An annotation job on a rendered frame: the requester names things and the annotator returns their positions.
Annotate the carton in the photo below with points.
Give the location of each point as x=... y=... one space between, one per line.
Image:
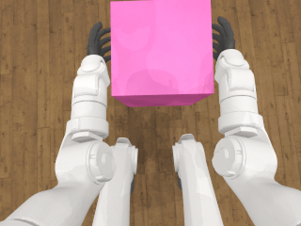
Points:
x=161 y=52

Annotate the robot right hand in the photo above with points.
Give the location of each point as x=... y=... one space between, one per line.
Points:
x=225 y=39

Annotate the robot right forearm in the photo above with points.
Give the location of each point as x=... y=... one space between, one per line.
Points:
x=239 y=115

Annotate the right robot foot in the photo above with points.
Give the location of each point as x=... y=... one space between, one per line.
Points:
x=179 y=180

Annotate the left robot upper arm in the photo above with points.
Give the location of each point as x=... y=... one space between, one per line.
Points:
x=81 y=170

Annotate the robot right thigh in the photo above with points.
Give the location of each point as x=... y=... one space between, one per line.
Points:
x=200 y=206

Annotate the robot left forearm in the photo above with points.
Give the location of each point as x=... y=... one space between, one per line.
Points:
x=88 y=103

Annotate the right robot upper arm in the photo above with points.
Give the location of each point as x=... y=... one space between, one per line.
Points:
x=249 y=166

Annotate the robot left hand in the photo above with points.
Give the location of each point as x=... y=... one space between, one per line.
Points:
x=95 y=43

